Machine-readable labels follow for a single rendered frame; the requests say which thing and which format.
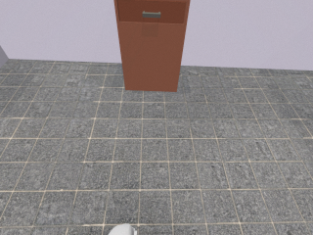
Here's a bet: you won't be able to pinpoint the handle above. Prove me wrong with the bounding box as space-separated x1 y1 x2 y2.
142 11 161 19

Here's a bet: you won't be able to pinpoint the cabinet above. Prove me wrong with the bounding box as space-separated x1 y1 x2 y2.
113 0 191 92

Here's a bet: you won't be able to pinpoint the drawer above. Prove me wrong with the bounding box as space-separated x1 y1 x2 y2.
117 0 187 24

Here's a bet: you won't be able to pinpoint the robot left thigh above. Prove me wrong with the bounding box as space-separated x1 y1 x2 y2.
109 224 138 235

